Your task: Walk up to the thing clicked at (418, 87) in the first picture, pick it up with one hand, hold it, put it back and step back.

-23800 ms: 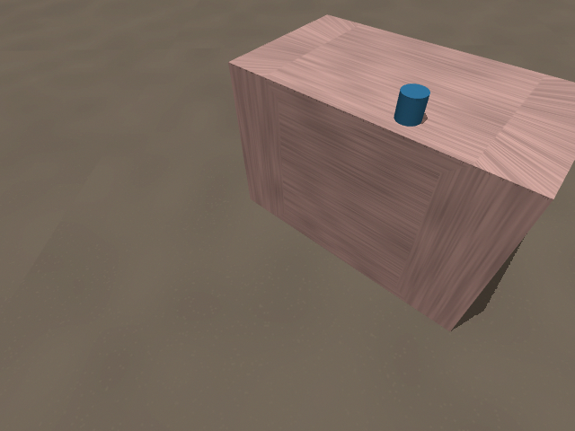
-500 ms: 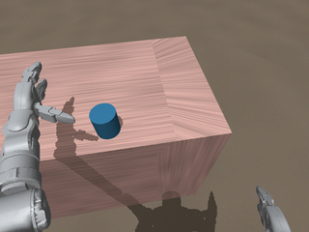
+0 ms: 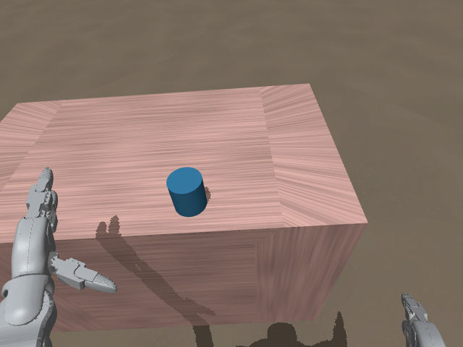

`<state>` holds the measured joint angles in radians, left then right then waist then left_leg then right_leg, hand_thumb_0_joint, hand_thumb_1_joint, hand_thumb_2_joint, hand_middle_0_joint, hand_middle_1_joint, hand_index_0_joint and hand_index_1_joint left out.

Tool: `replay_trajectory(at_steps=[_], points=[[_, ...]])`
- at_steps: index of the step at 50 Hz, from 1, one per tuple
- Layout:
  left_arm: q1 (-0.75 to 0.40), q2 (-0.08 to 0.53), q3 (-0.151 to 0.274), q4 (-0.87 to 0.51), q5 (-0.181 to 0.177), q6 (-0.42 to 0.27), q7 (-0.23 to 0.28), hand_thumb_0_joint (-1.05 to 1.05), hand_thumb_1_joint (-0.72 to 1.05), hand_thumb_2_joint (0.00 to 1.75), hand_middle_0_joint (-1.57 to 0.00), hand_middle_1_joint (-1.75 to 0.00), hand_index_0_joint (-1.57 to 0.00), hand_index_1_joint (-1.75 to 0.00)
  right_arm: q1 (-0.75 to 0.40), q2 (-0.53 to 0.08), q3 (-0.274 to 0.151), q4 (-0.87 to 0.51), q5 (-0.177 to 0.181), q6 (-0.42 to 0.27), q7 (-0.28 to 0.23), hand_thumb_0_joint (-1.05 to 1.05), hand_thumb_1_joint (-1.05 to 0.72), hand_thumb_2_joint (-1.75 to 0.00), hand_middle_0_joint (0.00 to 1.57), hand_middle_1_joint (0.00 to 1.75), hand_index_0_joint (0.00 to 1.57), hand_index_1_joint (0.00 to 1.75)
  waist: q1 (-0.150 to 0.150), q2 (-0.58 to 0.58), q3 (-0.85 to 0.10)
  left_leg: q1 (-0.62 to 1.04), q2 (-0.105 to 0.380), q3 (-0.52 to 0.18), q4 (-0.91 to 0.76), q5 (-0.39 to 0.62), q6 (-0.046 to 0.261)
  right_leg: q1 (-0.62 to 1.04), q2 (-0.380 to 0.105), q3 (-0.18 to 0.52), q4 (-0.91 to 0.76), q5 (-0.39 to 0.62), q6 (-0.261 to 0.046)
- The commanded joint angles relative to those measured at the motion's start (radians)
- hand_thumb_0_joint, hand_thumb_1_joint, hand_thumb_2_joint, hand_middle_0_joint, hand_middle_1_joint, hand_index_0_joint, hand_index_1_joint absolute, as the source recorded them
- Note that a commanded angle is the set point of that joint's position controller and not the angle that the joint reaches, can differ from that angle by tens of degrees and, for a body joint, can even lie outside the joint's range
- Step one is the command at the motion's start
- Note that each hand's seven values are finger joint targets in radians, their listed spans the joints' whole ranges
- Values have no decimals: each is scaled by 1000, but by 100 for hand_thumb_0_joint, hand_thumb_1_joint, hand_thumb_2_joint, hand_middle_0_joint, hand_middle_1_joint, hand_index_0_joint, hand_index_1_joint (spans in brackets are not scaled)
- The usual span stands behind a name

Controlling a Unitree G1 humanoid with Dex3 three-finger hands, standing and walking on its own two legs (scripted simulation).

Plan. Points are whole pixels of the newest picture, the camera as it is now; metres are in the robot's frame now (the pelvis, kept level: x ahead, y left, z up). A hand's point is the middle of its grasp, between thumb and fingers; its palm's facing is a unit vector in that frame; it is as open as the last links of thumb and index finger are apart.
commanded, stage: sink last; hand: left
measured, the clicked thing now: (187, 192) +0.44 +0.14 +0.00
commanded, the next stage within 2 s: home in 0.64 s
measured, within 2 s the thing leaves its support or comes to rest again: neither
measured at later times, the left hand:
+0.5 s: hand (69, 318) +0.15 +0.23 +0.11, palm faces +0.34 -0.85 -0.40, open 17.4 cm
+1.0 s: hand (98, 328) +0.16 +0.23 +0.04, palm faces +0.29 -0.90 -0.31, open 17.4 cm
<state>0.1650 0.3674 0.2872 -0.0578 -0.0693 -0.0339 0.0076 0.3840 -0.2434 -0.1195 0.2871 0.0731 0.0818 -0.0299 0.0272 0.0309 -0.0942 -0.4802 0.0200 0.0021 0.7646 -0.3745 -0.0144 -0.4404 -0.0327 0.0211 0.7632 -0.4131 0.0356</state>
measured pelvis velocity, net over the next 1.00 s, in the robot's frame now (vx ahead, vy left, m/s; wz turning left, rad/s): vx -0.01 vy -0.01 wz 0.02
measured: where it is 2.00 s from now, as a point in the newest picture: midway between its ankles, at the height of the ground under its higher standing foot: outside the picture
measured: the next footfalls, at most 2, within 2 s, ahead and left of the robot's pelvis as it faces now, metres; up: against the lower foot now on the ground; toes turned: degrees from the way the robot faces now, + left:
none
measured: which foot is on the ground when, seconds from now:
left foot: down 0.00-1.00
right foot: down 0.00-1.00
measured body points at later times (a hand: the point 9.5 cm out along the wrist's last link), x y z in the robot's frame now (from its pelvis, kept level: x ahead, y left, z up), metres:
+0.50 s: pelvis -0.02 -0.02 -0.01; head -0.03 -0.04 +0.44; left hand +0.13 +0.27 +0.13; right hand +0.14 -0.29 -0.05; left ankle +0.01 +0.13 -0.71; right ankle -0.01 -0.14 -0.71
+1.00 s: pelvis -0.01 -0.01 -0.01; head +0.00 -0.01 +0.44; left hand +0.14 +0.27 +0.06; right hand +0.16 -0.23 -0.06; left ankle +0.01 +0.13 -0.71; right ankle -0.01 -0.14 -0.71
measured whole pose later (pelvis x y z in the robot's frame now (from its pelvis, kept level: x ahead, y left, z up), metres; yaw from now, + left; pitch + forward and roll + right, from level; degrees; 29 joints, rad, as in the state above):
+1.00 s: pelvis -0.01 -0.01 -0.01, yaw +1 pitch +5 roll +0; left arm 0.54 0.25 0.20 -0.14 -0.06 -0.18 0.03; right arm 0.40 -0.17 -0.03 0.27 0.04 -0.07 -0.06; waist 0.04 0.00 -0.07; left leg -0.53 0.01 -0.02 0.83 -0.38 -0.03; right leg -0.49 -0.04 0.00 0.85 -0.44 0.02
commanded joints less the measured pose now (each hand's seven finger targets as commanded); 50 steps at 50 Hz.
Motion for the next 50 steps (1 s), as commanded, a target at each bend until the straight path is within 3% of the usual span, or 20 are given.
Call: replay_trajectory(at_steps=[1, 3, 4, 6, 7, 10, 14, 16, 18, 22, 24, 26, 29, 31, 34, 38, 42, 44, 46, 50], points=[[-6, 250, 173, -398, -19, -76, 45, 0, -53, 3, -5, -5, -6, -4, -25, -112, -59, -194, -2, -38, -12, 0, 54, -6, 5, 5, 5, 5, 16, 40, -103, 100, -19, 42, -118, 203, 10, 35, 30, -67, -112, 217, -26], [117, 221, 173, -423, -24, -80, 46, 0, -53, 3, -5, -4, -5, -4, -41, -148, -103, -221, -4, -40, -24, 0, 55, -5, 5, 5, 5, 5, 14, 15, -97, 99, -22, 45, -108, 195, 13, 34, 25, -64, -116, 218, -24], [144, 199, 158, -442, -22, -81, 43, 0, -53, 3, -5, -5, -5, -4, -23, -124, -79, -236, -7, -43, -23, 0, 55, -5, 5, 5, 5, 5, 5, 13, -86, 101, -21, 45, -110, 194, 14, 25, 28, -66, -113, 217, -23], [232, 172, 152, -451, -24, -85, 40, 0, -52, 3, -5, -5, -5, -4, -14, -136, -104, -232, -8, -50, -28, 0, 55, -5, 5, 5, 5, 5, 5, 25, -52, 84, -22, 44, -110, 181, 13, 9, 29, -71, -105, 199, -26], [271, 149, 134, -455, -25, -87, 37, 0, -52, 3, -5, -5, -5, -4, -22, -119, -85, -222, -7, -56, -25, 0, 55, -5, 5, 5, 5, 5, 16, 27, -31, 76, -22, 40, -114, 165, 13, -2, 31, -77, -103, 178, -27], [363, 98, 98, -452, -28, -91, 25, 0, -52, 3, -5, -5, -5, -4, 6, -113, -87, -250, -1, -72, -26, 0, 55, -5, 5, 5, 5, 5, -5, -30, -22, 74, -24, 41, -98, 147, 24, -31, 26, -77, -102, 171, -21], [268, 126, 102, -485, -22, -104, 28, 0, -53, 3, -5, -5, -5, -4, 25, -143, -120, -234, -12, -95, -42, 0, 55, -5, 5, 5, 5, 5, -41, -53, 4, 66, -27, 36, -98, 61, 29, -83, 22, -72, -109, 93, -14], [250, 153, 116, -542, -17, -117, 34, 0, -53, 4, -5, -4, -4, -5, 35, -106, -86, -223, -15, -111, -44, 0, 55, -5, 5, 5, 5, 5, -23, -17, 2, 55, -31, 40, -96, 28, 26, -94, 16, -65, -111, 52, -17], [275, 157, 117, -569, -16, -124, 40, 0, -52, 3, -5, -5, -5, -4, 24, -129, -106, -242, -18, -129, -53, 0, 55, -5, 5, 5, 5, 5, -18, -21, -20, 54, -33, 39, -94, 16, 26, -87, 14, -65, -110, 36, -18], [308, 191, 185, -540, -20, -140, 55, 0, -51, 3, -4, -4, -4, -4, -2, -121, -98, -243, -23, -158, -53, 0, 57, -5, 5, 5, 5, 5, 21, 11, 2, 5, -41, 43, -80, -30, 21, -60, -3, -37, -138, -43, -21], [334, 180, 187, -546, -18, -154, 55, 0, -52, 4, -4, -5, -5, -5, 0, -111, -100, -229, -26, -163, -49, 0, 56, -5, 5, 5, 5, 5, 35, 31, 0, 3, -40, 43, -84, -22, 18, -57, 1, -42, -130, -35, -27], [346, 175, 201, -517, -22, -166, 54, 0, -54, 4, -5, -6, -5, -6, -19, -128, -118, -262, -27, -173, -47, 0, 54, -6, 5, 5, 5, 5, 30, -8, 9, 6, -35, 38, -88, -12, 19, -48, 7, -52, -128, -21, -24], [351, 164, 215, -399, -29, -187, 46, 0, -53, 4, -5, -5, -5, -5, -19, -93, -85, -222, -24, -181, -34, 0, 55, -5, 5, 5, 5, 5, 38, -52, 93, -41, -36, 36, -80, -57, 21, -65, -7, -15, -165, -107, -14], [333, 152, 214, -322, -33, -199, 38, 0, -55, 5, -5, -6, -5, -6, -33, -115, -106, -230, -24, -185, -33, 0, 54, -6, 5, 5, 5, 5, 27, -108, 101, -33, -33, 36, -75, -44, 24, -77, -7, -5, -172, -101, -7], [295, 125, 171, -336, -31, -223, 22, 0, -57, 4, -6, -6, -6, -6, -1, -104, -89, -205, -20, -196, -26, 0, 50, -7, 5, 5, 5, 5, 14, -80, 72, -6, -30, 35, -94, -41, 23, -92, 5, -32, -144, -67, -12], [335, 133, 150, -396, -19, -233, 26, 0, -52, 10, -6, -7, -6, -7, 6, -151, -113, -248, -23, -215, -33, 0, 37, -16, 10, 13, 10, 13, 4, -73, -67, 69, -30, 36, -86, 101, 28, -21, 21, -65, -88, 117, -12], [340, 110, 119, -350, -9, -223, 43, 0, -53, 7, -5, -6, -5, -6, -9, -59, -9, -233, -24, -210, -33, 0, 5, -37, 11, 15, 11, 15, 28, -36, -46, 46, -29, 32, -87, 116, 22, -21, 22, -70, -80, 121, -20], [351, 79, 74, -347, -2, -217, 44, 0, -53, 7, -5, -6, -6, -6, -3, -2, 49, -191, -29, -203, -30, 0, -1, -39, 11, 15, 11, 15, 34, 14, -28, 28, -33, 38, -82, 118, 21, -30, 17, -65, -79, 127, -24], [384, 8, -8, -272, 2, -205, 37, 0, -53, 7, -5, -6, -6, -6, -38, 32, 100, -180, -32, -199, -26, 0, -6, -41, 12, 16, 12, 16, 36, 20, 15, -5, -33, 38, -82, 92, 19, -54, 18, -68, -78, 98, -28], [379, -27, -74, -193, 15, -173, 24, 0, -54, 6, -5, -5, -5, -5, 11, -62, 24, -168, -44, -200, -35, 0, -31, -56, 14, 20, 14, 20, -19, 3, -3, 13, -26, 31, -66, 99, 19, -99, 29, -76, -58, 121, -28]])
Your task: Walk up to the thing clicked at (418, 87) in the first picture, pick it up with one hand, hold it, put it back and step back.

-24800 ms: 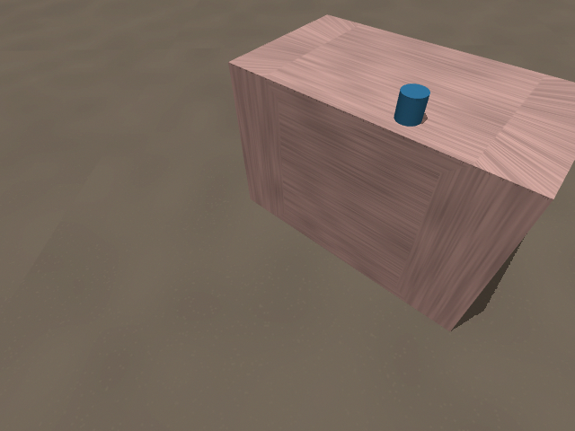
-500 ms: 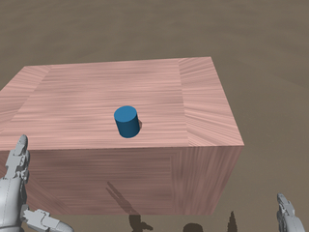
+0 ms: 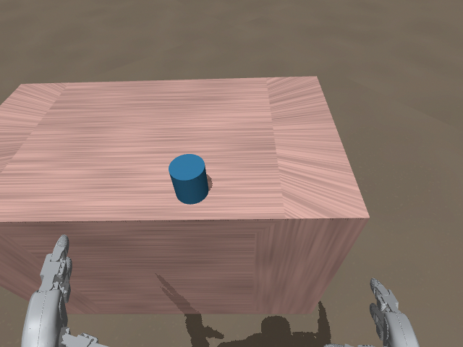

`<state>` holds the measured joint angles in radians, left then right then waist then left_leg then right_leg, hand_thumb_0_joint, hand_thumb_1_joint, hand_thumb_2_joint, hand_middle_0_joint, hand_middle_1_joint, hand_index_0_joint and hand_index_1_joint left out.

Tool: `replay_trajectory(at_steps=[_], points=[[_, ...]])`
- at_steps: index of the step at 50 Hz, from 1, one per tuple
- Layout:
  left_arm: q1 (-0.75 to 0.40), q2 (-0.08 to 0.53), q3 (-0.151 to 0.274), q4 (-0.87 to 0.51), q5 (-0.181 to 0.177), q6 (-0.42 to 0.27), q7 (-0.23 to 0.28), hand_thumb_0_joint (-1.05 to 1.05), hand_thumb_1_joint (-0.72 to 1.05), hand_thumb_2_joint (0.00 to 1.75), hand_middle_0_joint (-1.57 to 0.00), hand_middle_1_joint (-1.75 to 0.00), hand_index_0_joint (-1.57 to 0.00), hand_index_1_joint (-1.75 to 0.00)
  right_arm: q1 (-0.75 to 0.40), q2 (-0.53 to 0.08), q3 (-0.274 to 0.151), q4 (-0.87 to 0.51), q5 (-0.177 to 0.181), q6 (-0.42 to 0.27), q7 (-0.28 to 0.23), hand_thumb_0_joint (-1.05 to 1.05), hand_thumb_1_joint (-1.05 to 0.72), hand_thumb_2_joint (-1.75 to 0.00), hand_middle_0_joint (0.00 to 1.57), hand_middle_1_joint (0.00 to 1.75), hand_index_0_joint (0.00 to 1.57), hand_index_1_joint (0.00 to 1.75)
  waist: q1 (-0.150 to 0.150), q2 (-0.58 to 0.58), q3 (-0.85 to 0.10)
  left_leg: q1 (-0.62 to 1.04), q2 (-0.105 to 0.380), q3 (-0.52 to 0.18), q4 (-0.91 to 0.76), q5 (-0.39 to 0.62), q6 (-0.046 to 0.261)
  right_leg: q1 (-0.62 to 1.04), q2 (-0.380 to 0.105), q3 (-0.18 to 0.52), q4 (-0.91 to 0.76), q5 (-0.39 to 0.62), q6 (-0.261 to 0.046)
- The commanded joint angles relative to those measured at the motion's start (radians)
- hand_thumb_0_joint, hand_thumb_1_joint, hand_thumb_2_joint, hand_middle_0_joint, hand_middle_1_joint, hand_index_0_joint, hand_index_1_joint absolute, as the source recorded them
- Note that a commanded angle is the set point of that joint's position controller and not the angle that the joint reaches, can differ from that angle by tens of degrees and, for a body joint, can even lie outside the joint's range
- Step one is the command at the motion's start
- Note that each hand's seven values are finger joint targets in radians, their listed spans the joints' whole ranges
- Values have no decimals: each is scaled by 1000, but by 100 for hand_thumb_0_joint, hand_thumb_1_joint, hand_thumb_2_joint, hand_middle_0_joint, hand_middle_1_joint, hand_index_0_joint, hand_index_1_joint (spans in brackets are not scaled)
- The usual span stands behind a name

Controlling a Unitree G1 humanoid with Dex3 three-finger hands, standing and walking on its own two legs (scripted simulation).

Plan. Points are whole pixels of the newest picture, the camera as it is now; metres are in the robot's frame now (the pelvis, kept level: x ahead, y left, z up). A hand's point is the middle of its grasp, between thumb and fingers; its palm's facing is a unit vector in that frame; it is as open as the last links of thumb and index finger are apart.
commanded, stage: home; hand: left
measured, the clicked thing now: (189, 179) +0.46 +0.14 +0.01
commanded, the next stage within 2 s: none
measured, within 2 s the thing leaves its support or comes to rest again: neither
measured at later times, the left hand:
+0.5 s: hand (153, 322) +0.19 +0.18 -0.06, palm faces +0.09 -0.97 -0.22, open 17.6 cm
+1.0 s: hand (155, 328) +0.18 +0.17 -0.06, palm faces +0.09 -0.97 -0.23, open 17.6 cm
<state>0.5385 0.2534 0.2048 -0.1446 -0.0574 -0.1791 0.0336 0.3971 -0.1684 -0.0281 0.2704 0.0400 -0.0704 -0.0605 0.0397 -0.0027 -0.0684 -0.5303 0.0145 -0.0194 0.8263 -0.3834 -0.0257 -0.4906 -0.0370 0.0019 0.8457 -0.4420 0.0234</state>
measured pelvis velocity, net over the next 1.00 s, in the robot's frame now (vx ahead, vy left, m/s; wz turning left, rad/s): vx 0.00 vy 0.00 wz -0.02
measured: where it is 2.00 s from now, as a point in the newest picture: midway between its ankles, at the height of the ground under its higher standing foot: outside the picture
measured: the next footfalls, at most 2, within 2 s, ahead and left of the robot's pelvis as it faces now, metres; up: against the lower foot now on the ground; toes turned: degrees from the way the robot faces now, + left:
none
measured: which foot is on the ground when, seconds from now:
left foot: down 0.00-1.00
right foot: down 0.00-1.00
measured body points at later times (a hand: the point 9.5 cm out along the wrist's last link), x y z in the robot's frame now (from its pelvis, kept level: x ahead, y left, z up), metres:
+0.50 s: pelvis +0.01 +0.00 -0.01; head +0.03 +0.00 +0.44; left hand +0.18 +0.23 -0.04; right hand +0.16 -0.23 -0.05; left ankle +0.02 +0.14 -0.70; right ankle +0.00 -0.13 -0.70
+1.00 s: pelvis +0.00 +0.00 -0.02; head +0.03 +0.00 +0.43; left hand +0.17 +0.22 -0.05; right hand +0.16 -0.23 -0.05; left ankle +0.02 +0.14 -0.70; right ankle +0.00 -0.13 -0.70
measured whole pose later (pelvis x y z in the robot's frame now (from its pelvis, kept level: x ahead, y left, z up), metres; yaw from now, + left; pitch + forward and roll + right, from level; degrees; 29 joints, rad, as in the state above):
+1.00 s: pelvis +0.00 +0.00 -0.02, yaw -1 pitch +9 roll +0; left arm 0.46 0.20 0.00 0.07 -0.03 0.03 0.08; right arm 0.46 -0.19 0.01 0.06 0.03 0.09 -0.09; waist 0.00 0.00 -0.12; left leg -0.68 0.03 -0.01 0.96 -0.45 -0.03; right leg -0.64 -0.02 0.02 0.98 -0.50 0.02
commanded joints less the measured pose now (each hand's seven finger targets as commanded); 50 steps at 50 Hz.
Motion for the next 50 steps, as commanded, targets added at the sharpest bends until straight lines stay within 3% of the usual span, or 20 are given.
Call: replay_trajectory(at_steps=[1, 2, 5, 7, 9, 10, 11, 12, 15, 17, 19, 21, 26, 29, 32, 33, 38, 45, 48, 50], points=[[11, 77, -7, -82, 6, -16, -4, 0, -54, 6, -5, -5, -5, -5, -1, -159, -88, -174, -14, -50, -7, 0, -39, -61, 15, 22, 15, 22, -42, 12, -51, 73, -20, 51, -117, 124, 30, -49, 35, -55, -135, 166, -13], [1, 90, 6, -75, 7, -6, -4, 0, -53, 7, -5, -6, -5, -5, 16, -181, -112, -171, -14, -48, -9, 0, -46, -65, 16, 23, 16, 23, -52, 11, -73, 87, -18, 48, -111, 140, 30, -49, 37, -57, -130, 182, -13], [-49, 99, -17, -50, 16, 22, 3, 0, -59, 3, -5, -4, -5, -4, 4, -194, -133, -190, -17, -41, -13, 0, -60, -73, 17, 25, 17, 25, -58, 21, -122, 105, -11, 39, -91, 212, 26, -44, 43, -60, -94, 238, -16], [-94, 77, -60, -44, 20, 41, 7, 0, -59, 3, -5, -4, -5, -4, 15, -153, -89, -216, -16, -34, -13, 0, -76, -82, 19, 28, 19, 28, -60, 16, -171, 111, -6, 35, -65, 262, 25, -39, 42, -58, -69, 280, -17], [-91, 7, -136, 69, 26, 67, 9, 0, -60, 3, -5, -4, -5, -4, -38, -98, -17, -254, -14, -28, -7, 0, -87, -89, 20, 30, 20, 30, -45, -9, -122, 53, 0, 28, -69, 221, 22, -55, 42, -62, -63, 229, -21], [-140, 18, -139, 67, 28, 70, 14, 0, -61, 2, -4, -4, -4, -4, -49, -95, -11, -275, -12, -24, -9, 0, -89, -90, 20, 30, 20, 30, -53, 2, -129, 44, -1, 29, -68, 192, 23, -59, 38, -58, -62, 208, -21], [-194, 51, -124, 17, 31, 68, 21, 0, -58, 4, -5, -5, -5, -5, -28, -87, 2, -257, -15, -16, -12, 0, -89, -90, 20, 30, 20, 30, -38, 26, -144, 48, 2, 26, -75, 176, 19, -54, 39, -59, -56, 194, -24], [-140, 19, -152, 106, 36, 78, 21, 0, -59, 3, -5, -4, -5, -4, -36, -78, 14, -285, -17, -12, -13, 0, -89, -90, 20, 30, 20, 30, -36, 24, -158, 41, -1, 31, -65, 180, 19, -42, 35, -54, -55, 195, -25], [-151, 74, -116, 47, 35, 94, 36, 0, -57, 4, -5, -5, -5, -5, 3, -99, 4, -285, -26, 8, -21, 0, -89, -90, 20, 30, 20, 30, -16, 85, -190, 42, -8, 50, -54, 191, 15, -29, 30, -43, -55, 218, -27], [-90, 76, -103, 110, 34, 113, 43, 0, -57, 4, -5, -5, -5, -5, 22, -135, -33, -284, -29, 21, -26, 0, -90, -90, 20, 30, 20, 30, -14, 90, -172, 34, -8, 57, -51, 191, 13, -29, 32, -41, -56, 217, -27], [-90, 80, -99, 72, 28, 127, 48, 0, -58, 4, -5, -5, -5, -4, 17, -131, -30, -285, -28, 32, -23, 0, -90, -90, 20, 30, 20, 30, -6, 118, -176, 27, -7, 58, -47, 211, 10, -27, 34, -38, -46, 234, -32], [-60, 39, -137, 106, 25, 142, 47, 0, -57, 4, -5, -5, -5, -5, -13, -131, -32, -308, -26, 44, -20, 0, -90, -90, 20, 30, 20, 30, -16, 83, -126, 1, -4, 55, -53, 175, 12, -49, 40, -45, -55, 197, -29], [-88, 3, -177, 116, 25, 147, 40, 0, -55, 5, -5, -5, -5, -5, -11, -133, -34, -360, -21, 62, -23, 0, -90, -90, 20, 30, 20, 30, -49, -51, -96, -16, -2, 57, -35, 124, 26, -88, 39, -43, -76, 169, -13], [-158, 34, -164, 47, 29, 137, 38, 0, -55, 6, -5, -5, -5, -5, 18, -111, -13, -375, -16, 71, -25, 0, -90, -90, 20, 30, 20, 30, -53, -59, -132, -6, -7, 64, -19, 132, 32, -86, 33, -32, -71, 189, -9], [-121, 45, -138, 75, 28, 145, 38, 0, -57, 4, -5, -5, -5, -5, 50, -139, -41, -380, -17, 77, -31, 0, -90, -90, 20, 30, 20, 30, -55, -57, -143, -3, -10, 71, -9, 132, 33, -87, 30, -25, -68, 196, -7], [-103, 27, -155, 107, 31, 153, 38, 0, -58, 4, -5, -5, -5, -4, 53, -140, -39, -388, -17, 79, -30, 0, -90, -90, 20, 30, 20, 30, -57, -59, -148, -1, -9, 68, -14, 135, 32, -89, 33, -29, -61, 195, -8], [-129, 72, -119, 11, 29, 150, 47, 0, -55, 5, -5, -5, -5, -5, 52, -113, -14, -374, -17, 94, -31, 0, -90, -90, 20, 30, 20, 30, -29, 27, -166, -14, -14, 73, -7, 123, 26, -85, 27, -22, -53, 180, -17], [-74, 28, -161, 52, 28, 154, 53, 0, -58, 4, -5, -5, -5, -5, 15, -124, -18, -419, -17, 104, -32, 0, -90, -90, 20, 30, 20, 30, -31, 6, -135, -46, -8, 61, -15, 90, 24, -106, 35, -32, -44, 134, -21], [-106, 51, -146, 10, 25, 149, 56, 0, -58, 4, -5, -5, -5, -4, 30, -128, -22, -414, -15, 110, -34, 0, -90, -90, 20, 30, 20, 30, -35, -9, -119, -53, -5, 56, -20, 61, 26, -115, 38, -36, -49, 105, -21], [-94, 53, -139, 17, 29, 146, 57, 0, -60, 2, -4, -4, -5, -4, 58, -130, -36, -414, -16, 113, -37, 0, -90, -90, 20, 30, 20, 30, -43, -10, -156, -34, -5, 60, -5, 99, 26, -110, 38, -31, -37, 146, -19]])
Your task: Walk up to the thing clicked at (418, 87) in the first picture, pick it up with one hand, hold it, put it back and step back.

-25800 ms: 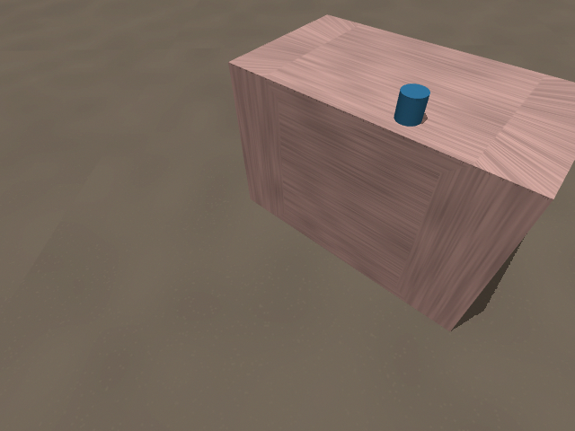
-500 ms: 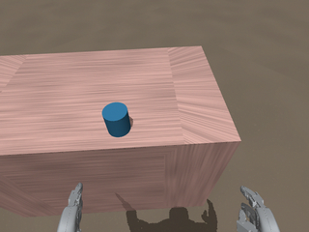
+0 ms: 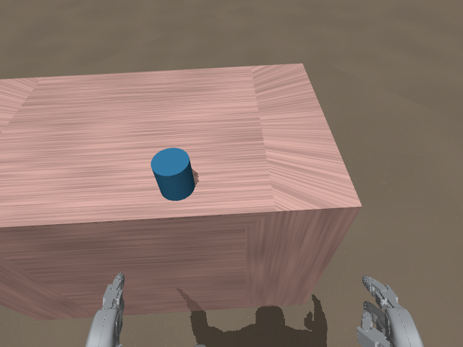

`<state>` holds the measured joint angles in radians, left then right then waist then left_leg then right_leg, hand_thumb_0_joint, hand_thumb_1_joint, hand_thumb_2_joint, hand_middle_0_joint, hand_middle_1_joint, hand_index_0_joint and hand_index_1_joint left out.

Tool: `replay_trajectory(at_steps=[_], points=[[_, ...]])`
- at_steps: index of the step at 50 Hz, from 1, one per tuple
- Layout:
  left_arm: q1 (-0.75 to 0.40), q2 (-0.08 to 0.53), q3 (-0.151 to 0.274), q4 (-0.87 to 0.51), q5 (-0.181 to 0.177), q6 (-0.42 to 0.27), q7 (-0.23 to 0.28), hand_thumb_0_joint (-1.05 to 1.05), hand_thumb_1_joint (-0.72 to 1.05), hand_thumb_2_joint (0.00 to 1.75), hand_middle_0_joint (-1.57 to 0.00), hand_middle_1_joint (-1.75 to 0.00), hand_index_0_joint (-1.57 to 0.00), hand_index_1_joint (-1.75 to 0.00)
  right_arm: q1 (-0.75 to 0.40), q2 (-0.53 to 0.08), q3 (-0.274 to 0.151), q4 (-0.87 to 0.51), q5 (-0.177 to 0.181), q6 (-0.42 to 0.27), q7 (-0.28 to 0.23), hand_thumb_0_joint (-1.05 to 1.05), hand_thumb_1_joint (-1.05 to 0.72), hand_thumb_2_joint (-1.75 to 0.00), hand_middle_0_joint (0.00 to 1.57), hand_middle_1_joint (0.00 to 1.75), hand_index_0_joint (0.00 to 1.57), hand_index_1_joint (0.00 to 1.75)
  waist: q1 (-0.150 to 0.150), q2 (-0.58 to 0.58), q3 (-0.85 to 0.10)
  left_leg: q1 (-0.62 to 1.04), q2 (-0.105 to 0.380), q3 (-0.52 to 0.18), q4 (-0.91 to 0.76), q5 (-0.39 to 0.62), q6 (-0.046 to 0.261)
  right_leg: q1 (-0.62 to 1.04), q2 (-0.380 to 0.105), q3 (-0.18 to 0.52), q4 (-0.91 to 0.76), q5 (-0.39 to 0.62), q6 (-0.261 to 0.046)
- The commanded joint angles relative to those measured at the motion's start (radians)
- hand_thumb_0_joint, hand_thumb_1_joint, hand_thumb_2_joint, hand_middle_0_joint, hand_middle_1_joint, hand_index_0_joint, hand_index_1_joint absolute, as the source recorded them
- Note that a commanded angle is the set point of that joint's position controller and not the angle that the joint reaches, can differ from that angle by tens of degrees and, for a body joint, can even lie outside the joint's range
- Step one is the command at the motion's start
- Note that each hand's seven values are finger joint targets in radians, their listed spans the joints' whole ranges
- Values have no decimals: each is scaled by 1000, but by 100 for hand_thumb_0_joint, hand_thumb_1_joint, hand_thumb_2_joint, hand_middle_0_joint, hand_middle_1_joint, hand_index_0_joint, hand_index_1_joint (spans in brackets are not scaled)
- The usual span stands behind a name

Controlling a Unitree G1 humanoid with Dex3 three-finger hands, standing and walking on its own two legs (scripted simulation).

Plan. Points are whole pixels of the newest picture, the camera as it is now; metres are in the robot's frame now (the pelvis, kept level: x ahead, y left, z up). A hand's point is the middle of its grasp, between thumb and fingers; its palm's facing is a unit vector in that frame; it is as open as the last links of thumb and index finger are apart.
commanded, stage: home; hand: left
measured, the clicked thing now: (174, 174) +0.45 +0.15 +0.03
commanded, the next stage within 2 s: stand in 1.62 s
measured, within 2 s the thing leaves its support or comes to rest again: neither
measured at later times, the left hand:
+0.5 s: hand (144, 330) +0.18 +0.18 -0.04, palm faces +0.11 -0.97 -0.24, open 17.7 cm
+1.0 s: hand (144, 336) +0.17 +0.18 -0.04, palm faces +0.12 -0.96 -0.24, open 17.6 cm
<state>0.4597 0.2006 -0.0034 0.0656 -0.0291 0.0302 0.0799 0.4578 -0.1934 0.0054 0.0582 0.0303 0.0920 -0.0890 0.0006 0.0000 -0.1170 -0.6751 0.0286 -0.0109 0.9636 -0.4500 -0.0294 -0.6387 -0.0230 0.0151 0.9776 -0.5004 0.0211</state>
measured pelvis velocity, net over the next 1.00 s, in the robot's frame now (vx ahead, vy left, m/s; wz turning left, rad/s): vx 0.00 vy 0.00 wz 0.00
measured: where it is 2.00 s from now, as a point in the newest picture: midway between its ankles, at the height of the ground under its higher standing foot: outside the picture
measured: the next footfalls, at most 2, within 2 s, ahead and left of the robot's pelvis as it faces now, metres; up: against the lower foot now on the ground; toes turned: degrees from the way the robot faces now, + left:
none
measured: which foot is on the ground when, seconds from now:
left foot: down 0.00-1.00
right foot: down 0.00-1.00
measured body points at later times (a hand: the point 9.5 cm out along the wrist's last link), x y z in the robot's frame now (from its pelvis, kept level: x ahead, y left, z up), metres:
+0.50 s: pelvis +0.00 +0.00 +0.00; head +0.03 +0.00 +0.45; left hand +0.17 +0.23 -0.03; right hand +0.16 -0.23 -0.03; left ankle +0.02 +0.14 -0.68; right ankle -0.01 -0.13 -0.68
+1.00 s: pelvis +0.00 +0.00 -0.01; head +0.02 +0.00 +0.44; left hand +0.16 +0.23 -0.03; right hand +0.16 -0.23 -0.03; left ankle +0.02 +0.14 -0.68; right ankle -0.01 -0.13 -0.68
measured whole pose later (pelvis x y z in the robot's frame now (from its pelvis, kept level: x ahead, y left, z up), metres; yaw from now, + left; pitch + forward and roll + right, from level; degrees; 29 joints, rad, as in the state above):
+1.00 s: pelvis +0.00 +0.00 -0.01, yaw +0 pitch +10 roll +0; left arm 0.48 0.20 0.00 0.03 -0.02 0.03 0.09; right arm 0.49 -0.20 0.00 0.00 0.03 0.13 -0.09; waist 0.00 0.00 -0.13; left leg -0.71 0.03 -0.01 1.00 -0.46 -0.03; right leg -0.68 -0.02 0.02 1.02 -0.51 0.02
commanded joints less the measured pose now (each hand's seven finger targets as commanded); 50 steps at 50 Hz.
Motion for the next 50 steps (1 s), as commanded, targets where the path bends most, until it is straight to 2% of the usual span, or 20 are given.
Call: replay_trajectory(at_steps=[1, 2, 6, 12, 17, 19, 21, 23, 27, 31, 32, 33, 34, 35, 39, 41, 45, 46, 49, 50], points=[[-26, 105, 60, -200, -1, -62, 10, 0, -60, 3, -5, -4, -5, -4, -17, -107, -69, -212, -4, -48, -10, 0, -90, -90, 20, 30, 20, 30, -5, -14, -93, 102, -22, 54, -141, 154, 31, 26, 21, -41, -174, 196, -15], [-31, 101, 58, -198, -2, -63, 9, 0, -59, 3, -5, -4, -5, -4, -6, -109, -69, -207, -3, -46, -9, 0, -90, -90, 20, 30, 20, 30, -13, -22, -79, 97, -22, 55, -141, 142, 32, 21, 21, -41, -176, 185, -16], [-25, 100, 59, -207, -1, -62, 9, 0, -59, 3, -5, -4, -5, -4, 1, -95, -56, -204, -2, -46, -7, 0, -90, -90, 20, 30, 20, 30, -5, 0, -76, 92, -23, 56, -144, 118, 31, 9, 22, -41, -174, 158, -19], [0, 103, 66, -207, 3, -57, 13, 0, -60, 3, -5, -4, -5, -4, 3, -95, -54, -226, -7, -38, -6, 0, -90, -90, 20, 30, 20, 30, 10, 23, -144, 113, -20, 52, -119, 244, 26, 52, 24, -44, -135, 281, -18], [-6, 99, 59, -203, 3, -57, 19, 0, -60, 3, -5, -4, -5, -4, -12, -105, -63, -221, -8, -34, -10, 0, -90, -90, 20, 30, 20, 30, 5, 7, -96, 97, -17, 49, -131, 199, 25, 26, 26, -47, -142, 233, -19], [29, 84, 54, -179, 5, -54, 20, 0, -60, 2, -5, -4, -5, -4, -6, -106, -66, -246, -8, -30, -8, 0, -90, -90, 20, 30, 20, 30, 7, 6, -119, 99, -18, 49, -125, 216, 25, 35, 27, -45, -138, 249, -20], [18, 84, 49, -181, 3, -53, 20, 0, -57, 4, -5, -5, -5, -5, 12, -108, -69, -225, -8, -26, -7, 0, -90, -90, 20, 30, 20, 30, -3, 7, -89, 97, -16, 48, -134, 201, 24, 17, 31, -52, -138, 234, -19], [-8, 109, 66, -225, 4, -60, 19, 0, -60, 3, -5, -4, -5, -4, 18, -97, -61, -232, -6, -22, -8, 0, -90, -90, 20, 30, 20, 30, -1, 6, -109, 100, -20, 55, -119, 204, 26, 24, 23, -42, -146, 244, -17], [-2, 95, 55, -211, 4, -60, 16, 0, -58, 4, -5, -5, -5, -4, 10, -100, -65, -235, -7, -21, -8, 0, -90, -90, 20, 30, 20, 30, 2, -4, -106, 95, -20, 54, -116, 214, 26, 22, 24, -42, -139, 255, -17], [-8, 91, 54, -215, 5, -61, 15, 0, -59, 3, -5, -4, -5, -4, 6, -101, -69, -255, -7, -20, -7, 0, -90, -90, 20, 30, 20, 30, -4, -16, -112, 89, -20, 55, -116, 181, 29, 16, 22, -39, -145, 223, -17], [-8, 101, 64, -228, 5, -61, 17, 0, -58, 3, -5, -4, -5, -4, 13, -96, -62, -251, -7, -19, -7, 0, -90, -90, 20, 30, 20, 30, 7, -4, -112, 80, -24, 56, -117, 170, 29, 22, 20, -38, -149, 214, -18], [-9, 99, 57, -218, 3, -61, 17, 0, -58, 3, -5, -4, -5, -4, 2, -94, -55, -250, -5, -18, -6, 0, -90, -90, 20, 30, 20, 30, 0, -14, -77, 65, -27, 60, -119, 131, 31, 6, 17, -33, -164, 177, -16], [-8, 108, 71, -222, 4, -63, 18, 0, -58, 3, -5, -4, -5, -4, 2, -97, -59, -253, -5, -21, -7, 0, -90, -90, 20, 30, 20, 30, 6, -20, -84, 69, -25, 58, -122, 130, 32, 10, 19, -35, -162, 173, -16], [-6, 97, 58, -220, 4, -64, 17, 0, -58, 4, -5, -5, -5, -5, -4, -95, -61, -257, -5, -21, -7, 0, -90, -90, 20, 30, 20, 30, 2, -13, -92, 73, -26, 62, -120, 124, 32, 7, 17, -30, -164, 169, -17], [29, 79, 50, -185, 4, -57, 17, 0, -59, 3, -5, -4, -5, -4, 20, -101, -66, -253, -8, -19, -8, 0, -90, -90, 20, 30, 20, 30, -4, -13, -92, 77, -25, 60, -118, 148, 31, 7, 22, -38, -154, 196, -15], [4, 105, 66, -225, 3, -63, 18, 0, -57, 4, -5, -5, -5, -5, 7, -95, -59, -247, -6, -18, -7, 0, -90, -90, 20, 30, 20, 30, 10, 3, -95, 68, -28, 62, -116, 142, 29, 11, 18, -36, -155, 187, -17], [5, 98, 65, -216, 5, -65, 22, 0, -60, 2, -5, -4, -5, -4, 5, -94, -59, -254, -9, -21, -9, 0, -90, -90, 20, 30, 20, 30, 6, 4, -96, 67, -24, 58, -118, 127, 29, 4, 21, -36, -151, 169, -18], [-1, 93, 50, -213, 3, -65, 20, 0, -59, 3, -5, -4, -5, -4, 7, -105, -65, -253, -7, -20, -9, 0, -90, -90, 20, 30, 20, 30, -3, -2, -79, 63, -24, 58, -124, 112, 30, -6, 21, -36, -155, 156, -18], [-13, 106, 64, -239, 5, -69, 24, 0, -57, 4, -5, -5, -5, -5, 11, -99, -60, -265, -7, -17, -11, 0, -90, -90, 20, 30, 20, 30, 4, -7, -104, 68, -24, 57, -120, 128, 31, 3, 22, -36, -152, 170, -17], [32, 78, 48, -183, 6, -63, 22, 0, -57, 4, -5, -5, -5, -5, 8, -105, -69, -270, -8, -17, -9, 0, -90, -90, 20, 30, 20, 30, -2, -19, -96, 67, -23, 57, -122, 129, 31, 0, 24, -39, -151, 170, -16]])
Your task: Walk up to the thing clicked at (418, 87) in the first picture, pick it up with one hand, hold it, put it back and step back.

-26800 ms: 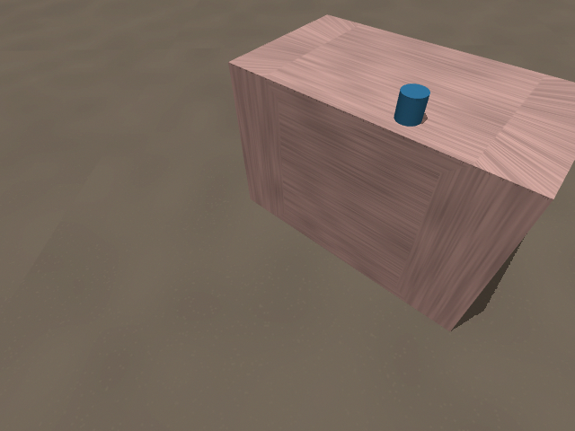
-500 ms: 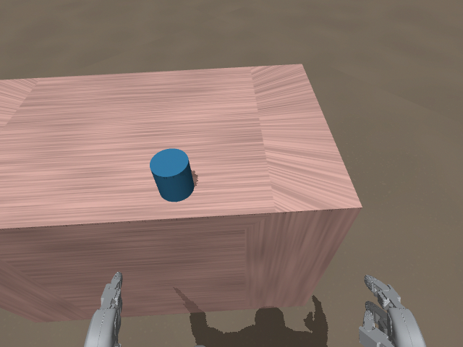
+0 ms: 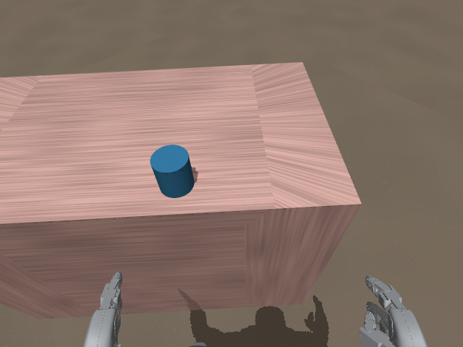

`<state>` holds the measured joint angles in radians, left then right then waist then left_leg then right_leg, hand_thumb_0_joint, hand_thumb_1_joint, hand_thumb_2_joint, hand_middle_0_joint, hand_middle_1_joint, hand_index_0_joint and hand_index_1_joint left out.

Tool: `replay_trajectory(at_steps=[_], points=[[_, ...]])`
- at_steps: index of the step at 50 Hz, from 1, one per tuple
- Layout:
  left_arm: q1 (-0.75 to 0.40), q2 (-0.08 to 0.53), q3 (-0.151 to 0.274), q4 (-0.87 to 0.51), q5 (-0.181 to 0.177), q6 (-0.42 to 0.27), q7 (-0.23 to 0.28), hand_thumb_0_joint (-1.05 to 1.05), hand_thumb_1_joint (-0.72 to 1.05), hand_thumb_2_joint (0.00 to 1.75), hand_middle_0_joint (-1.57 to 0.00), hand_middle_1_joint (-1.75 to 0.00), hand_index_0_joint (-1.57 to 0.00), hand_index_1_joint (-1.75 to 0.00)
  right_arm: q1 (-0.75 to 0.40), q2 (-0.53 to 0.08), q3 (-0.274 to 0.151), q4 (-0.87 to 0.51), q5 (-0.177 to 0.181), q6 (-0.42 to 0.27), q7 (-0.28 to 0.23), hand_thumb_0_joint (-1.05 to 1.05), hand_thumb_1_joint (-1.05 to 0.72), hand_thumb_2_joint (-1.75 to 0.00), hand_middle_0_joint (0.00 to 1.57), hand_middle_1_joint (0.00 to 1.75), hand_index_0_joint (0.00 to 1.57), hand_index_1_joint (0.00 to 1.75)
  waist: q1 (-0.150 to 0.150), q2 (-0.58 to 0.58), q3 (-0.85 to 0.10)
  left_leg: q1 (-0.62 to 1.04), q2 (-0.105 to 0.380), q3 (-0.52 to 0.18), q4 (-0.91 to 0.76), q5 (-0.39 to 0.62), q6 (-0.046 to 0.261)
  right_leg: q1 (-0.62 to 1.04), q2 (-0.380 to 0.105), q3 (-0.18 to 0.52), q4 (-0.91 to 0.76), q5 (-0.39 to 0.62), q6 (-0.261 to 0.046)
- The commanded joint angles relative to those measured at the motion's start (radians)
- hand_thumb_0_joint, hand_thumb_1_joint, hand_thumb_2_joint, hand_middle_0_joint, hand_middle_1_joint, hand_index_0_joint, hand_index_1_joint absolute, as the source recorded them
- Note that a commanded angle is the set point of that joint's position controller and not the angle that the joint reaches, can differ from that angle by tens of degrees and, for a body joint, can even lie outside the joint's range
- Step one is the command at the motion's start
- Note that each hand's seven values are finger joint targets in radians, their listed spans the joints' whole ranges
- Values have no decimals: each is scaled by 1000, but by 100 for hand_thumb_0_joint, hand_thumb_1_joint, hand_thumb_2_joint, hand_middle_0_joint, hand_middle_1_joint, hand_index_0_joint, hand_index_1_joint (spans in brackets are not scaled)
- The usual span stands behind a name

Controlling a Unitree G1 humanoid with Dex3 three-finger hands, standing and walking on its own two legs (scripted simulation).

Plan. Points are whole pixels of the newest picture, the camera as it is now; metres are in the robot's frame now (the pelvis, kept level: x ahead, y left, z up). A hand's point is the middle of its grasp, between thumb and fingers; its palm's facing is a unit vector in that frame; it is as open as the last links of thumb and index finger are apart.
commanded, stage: home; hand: left
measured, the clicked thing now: (173, 171) +0.46 +0.15 +0.03
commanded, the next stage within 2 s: stand in 0.62 s
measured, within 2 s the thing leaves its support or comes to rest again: neither
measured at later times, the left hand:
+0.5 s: hand out of the picture +0.16 +0.20 -0.07, palm faces -0.04 -0.92 -0.38, open 17.6 cm
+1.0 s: hand out of the picture +0.04 +0.25 -0.11, palm faces -0.02 -0.94 -0.35, open 13.5 cm
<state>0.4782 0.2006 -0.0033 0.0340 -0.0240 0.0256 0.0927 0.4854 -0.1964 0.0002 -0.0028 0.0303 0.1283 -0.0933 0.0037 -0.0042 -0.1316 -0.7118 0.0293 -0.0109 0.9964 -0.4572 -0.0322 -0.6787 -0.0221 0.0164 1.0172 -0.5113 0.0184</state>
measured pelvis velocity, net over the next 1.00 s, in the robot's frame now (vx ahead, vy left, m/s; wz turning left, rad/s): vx -0.01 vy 0.00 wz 0.01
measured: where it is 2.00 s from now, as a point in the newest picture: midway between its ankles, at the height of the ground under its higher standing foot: outside the picture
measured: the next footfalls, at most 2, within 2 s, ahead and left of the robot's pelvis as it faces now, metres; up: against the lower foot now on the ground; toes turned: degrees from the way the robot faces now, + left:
none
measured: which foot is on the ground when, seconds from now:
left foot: down 0.00-1.00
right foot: down 0.00-1.00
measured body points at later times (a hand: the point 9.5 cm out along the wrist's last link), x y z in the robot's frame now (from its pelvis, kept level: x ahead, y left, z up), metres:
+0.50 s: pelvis -0.01 +0.00 +0.01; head +0.02 +0.00 +0.46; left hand +0.16 +0.25 -0.05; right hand +0.14 -0.25 -0.09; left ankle +0.02 +0.14 -0.68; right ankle +0.00 -0.13 -0.68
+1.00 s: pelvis -0.01 +0.00 +0.05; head -0.01 +0.01 +0.50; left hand +0.04 +0.30 -0.08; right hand +0.07 -0.29 -0.08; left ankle +0.02 +0.14 -0.68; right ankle +0.00 -0.13 -0.68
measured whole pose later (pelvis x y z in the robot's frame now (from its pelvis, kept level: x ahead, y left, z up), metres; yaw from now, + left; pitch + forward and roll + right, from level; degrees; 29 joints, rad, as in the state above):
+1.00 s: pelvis -0.01 +0.00 +0.05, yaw +0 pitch -3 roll +0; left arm 0.24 0.34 0.00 0.98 0.03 -0.01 0.02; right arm 0.18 -0.32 -0.02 1.01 -0.03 0.00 -0.01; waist 0.01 0.00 0.04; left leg -0.30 0.03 -0.01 0.65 -0.30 -0.02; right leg -0.26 -0.02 0.00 0.65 -0.34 0.02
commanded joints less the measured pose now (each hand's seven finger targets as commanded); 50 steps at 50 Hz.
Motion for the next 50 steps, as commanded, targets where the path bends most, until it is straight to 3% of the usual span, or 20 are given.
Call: replay_trajectory(at_steps=[1, 3, 4, 6, 9, 10, 11, 13, 14, 19, 20, 21, 24, 27, 31, 35, 36, 39, 46, 50], points=[[-32, 106, 62, -215, -2, -64, 11, 0, -59, 3, -5, -4, -5, -4, -11, -101, -62, -201, -6, -52, -6, 0, -90, -90, 20, 30, 20, 30, -3, 4, -79, 108, -24, 56, -159, 131, 32, 38, 23, -41, -192, 175, -16], [-26, 102, 57, -210, 1, -65, 10, 0, -59, 3, -5, -4, -5, -4, -10, -93, -56, -201, -6, -51, -7, 0, -90, -90, 20, 30, 20, 30, -1, 6, -104, 117, -23, 55, -151, 152, 31, 46, 21, -38, -185, 194, -17], [41, 124, 92, -196, 4, -51, 30, 0, -57, 4, -5, -5, -5, -5, -101, -147, -62, 71, 2, -58, -18, 0, -90, -90, 20, 30, 20, 30, -3, -9, -89, 124, -20, 28, -143, 149, 32, 67, 42, -52, -191, 198, -17], [68, 67, 36, -172, 1, -33, 34, 0, -57, 4, -5, -5, -5, -5, -120, -136, -50, 24, 6, -85, -23, 0, -90, -90, 20, 30, 20, 30, -19, -9, -57, 122, -22, 35, -149, 135, 35, 62, 39, -50, -212, 192, -16], [30, 83, 38, -182, 4, -22, 46, 0, -57, 4, -5, -5, -5, -5, -151, -134, -51, 94, 4, -103, -29, 0, -90, -90, 20, 30, 20, 30, -24, 18, -38, 114, -17, 40, -149, 131, 35, 45, 36, -48, -208, 192, -16], [-11, 133, 74, -267, 6, -27, 54, 0, -55, 5, -5, -5, -5, -5, -146, -137, -53, 108, 4, -106, -34, 0, -90, -90, 20, 30, 20, 30, -15, 51, -83, 138, -16, 39, -149, 160, 32, 65, 36, -47, -207, 215, -20], [3, 104, 52, -210, 8, -24, 53, 0, -54, 6, -5, -5, -5, -5, -158, -141, -54, 137, 1, -111, -34, 0, -90, -90, 20, 30, 20, 30, -35, 44, -52, 149, -10, 34, -157, 162, 31, 51, 42, -54, -203, 214, -19], [-7, 128, 66, -247, 6, -18, 61, 0, -56, 5, -5, -5, -5, -5, -171, -135, -52, 171, 1, -122, -39, 0, -90, -90, 20, 30, 20, 30, -22, 61, -64, 153, -11, 30, -158, 173, 30, 62, 40, -58, -205, 220, -22], [0, 108, 44, -230, 7, -11, 63, 0, -57, 4, -5, -5, -5, -5, -186, -135, -52, 178, -1, -130, -41, 0, -90, -90, 20, 30, 20, 30, -26, 47, -63, 157, -10, 26, -161, 173, 30, 59, 42, -63, -204, 218, -21], [18, 99, 39, -222, 6, 12, 67, 0, -58, 3, -5, -5, -5, -5, -221, -136, -48, 221, -3, -166, -46, 0, -90, -90, 20, 30, 20, 30, -23, 17, -66, 151, -11, 23, -159, 155, 34, 77, 40, -66, -224, 201, -20], [-153, 282, 91, 129, 143, -26, 15, 0, -59, 3, -5, -5, -5, -4, -267, -284, -86, 485, -133, -159, 3, 0, -90, -90, 20, 30, 20, 30, -13, -24, 66, 245, 22, -45, -193, 224, 78, 191, -21, 9, -241, 225, -87], [-121, 291, 105, 241, 140, -46, -13, 0, -55, 5, -5, -5, -5, -5, -249, -292, -99, 522, -146, -155, 23, 0, -90, -90, 20, 30, 20, 30, -16, -47, 2, 276, 16, -33, -169, 246, 97, 228, -39, 40, -246, 275, -100], [-148, 285, 79, 324, 106, -74, -46, 0, -59, 3, -5, -5, -5, -5, -294, -280, -83, 559, -113, -164, 59, 0, -90, -90, 20, 30, 20, 30, -4, -28, 23, 281, 15, -59, -207, 242, 121, 228, -46, 81, -262, 255, -113], [-208, 301, 74, 419, 78, -81, -63, 0, -56, 5, -5, -5, -5, -5, -303, -282, -88, 616, -77, -168, 85, 0, -90, -90, 20, 30, 20, 30, -2, -53, 33, 296, 9, -59, -232, 171, 109, 239, -57, 101, -310, 208, -112], [-219, 305, 73, 545, 72, -80, -65, 0, -56, 5, -5, -5, -5, -5, -316, -292, -93, 691, -79, -173, 89, 0, -90, -90, 20, 30, 20, 30, 9, 23, 35, 333, 41, -107, -286, 246, 116, 284, -33, 70, -290, 284, -91], [-238, 317, 73, 645, 70, -79, -64, 0, -56, 5, -5, -5, -5, -5, -332, -302, -91, 751, -77, -168, 85, 0, -90, -90, 20, 30, 20, 30, 9, 50, 103, 323, 56, -135, -364, 153, 117, 284, -26, 76, -341, 221, -93], [-238, 320, 74, 669, 68, -80, -64, 0, -54, 6, -5, -5, -5, -5, -334, -308, -91, 769, -75, -168, 84, 0, -90, -90, 20, 30, 20, 30, 11, 48, 87, 340, 56, -130, -362, 185, 115, 308, -32, 79, -349, 250, -94], [-238, 337, 73, 737, 65, -82, -63, 0, -30, 30, -20, -29, -20, -29, -329, -308, -87, 817, -67, -165, 82, 0, -90, -90, 20, 30, 20, 30, 5, 20, 78, 373, 47, -105, -359, 239, 104, 347, -54, 99, -403, 306, -95], [-275, 352, 58, 859, 51, -76, -62, 0, 26, 86, -20, -30, -20, -30, -325, -314, -74, 926, -60, -155, 79, 0, -90, -90, 20, 30, 20, 30, -14, -6, 123, 474, 47, -83, -435, 237, 84, 352, -80, 123, -535, 292, -82], [-273, 335, 51, 920, 44, -66, -64, 0, 58, 90, -20, -30, -20, -30, -349, -335, -68, 970, -63, -154, 77, 0, -90, -90, 20, 30, 20, 30, 2, 41, 163, 449, 80, -132, -564, 134, 85, 406, -56, 80, -563, 246, -65]])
